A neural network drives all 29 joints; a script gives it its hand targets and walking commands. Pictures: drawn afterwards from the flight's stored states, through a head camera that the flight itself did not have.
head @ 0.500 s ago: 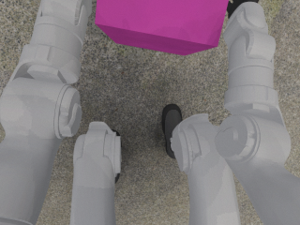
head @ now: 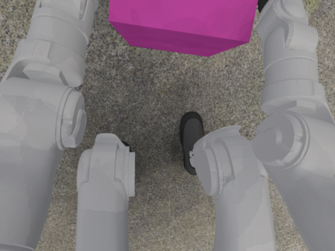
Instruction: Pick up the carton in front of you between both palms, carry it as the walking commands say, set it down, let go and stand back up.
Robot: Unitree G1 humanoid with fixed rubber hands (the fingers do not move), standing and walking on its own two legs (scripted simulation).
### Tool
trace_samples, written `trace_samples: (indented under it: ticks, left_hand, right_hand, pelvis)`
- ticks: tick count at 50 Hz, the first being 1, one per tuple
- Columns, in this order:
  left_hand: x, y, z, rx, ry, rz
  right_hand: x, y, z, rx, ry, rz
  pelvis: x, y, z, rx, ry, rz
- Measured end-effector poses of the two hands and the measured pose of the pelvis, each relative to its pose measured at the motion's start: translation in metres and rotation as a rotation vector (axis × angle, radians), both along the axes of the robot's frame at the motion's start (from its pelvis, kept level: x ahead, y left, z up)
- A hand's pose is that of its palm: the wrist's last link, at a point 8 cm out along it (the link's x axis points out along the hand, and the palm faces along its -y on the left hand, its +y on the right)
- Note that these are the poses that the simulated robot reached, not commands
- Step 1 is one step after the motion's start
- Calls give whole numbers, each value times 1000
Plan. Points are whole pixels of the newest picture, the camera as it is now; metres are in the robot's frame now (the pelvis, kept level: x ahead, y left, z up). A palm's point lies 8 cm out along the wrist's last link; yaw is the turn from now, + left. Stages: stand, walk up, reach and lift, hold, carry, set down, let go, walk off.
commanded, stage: set down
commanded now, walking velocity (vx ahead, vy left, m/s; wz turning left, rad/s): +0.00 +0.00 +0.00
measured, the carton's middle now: out of the picture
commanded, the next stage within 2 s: let go in 1.94 s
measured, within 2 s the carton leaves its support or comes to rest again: rests again in 0.46 s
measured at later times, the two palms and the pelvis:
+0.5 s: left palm out of the picture +0.59 +0.09 -0.19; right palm out of the picture +0.53 -0.22 -0.17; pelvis +0.00 +0.00 -0.01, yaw +0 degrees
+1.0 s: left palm out of the picture +0.61 +0.14 -0.17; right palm (283, 6) +0.52 -0.23 -0.17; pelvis -0.01 -0.01 -0.01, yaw +0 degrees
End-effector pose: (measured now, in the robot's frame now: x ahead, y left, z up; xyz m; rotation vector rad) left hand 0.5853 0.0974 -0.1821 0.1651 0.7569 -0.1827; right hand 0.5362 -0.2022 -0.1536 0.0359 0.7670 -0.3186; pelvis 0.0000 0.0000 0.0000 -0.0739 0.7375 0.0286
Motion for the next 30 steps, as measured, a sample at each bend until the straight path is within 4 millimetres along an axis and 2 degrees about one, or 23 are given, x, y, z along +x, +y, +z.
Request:
trace_samples:
  ticks: [30]
  left_hand:
    - [2,-10,-9,-103,-35,-45]
  right_hand:
    - [-4,-19,-22,10,22,14]
  pelvis:
    - [-2,2,-12,-9,-105,4]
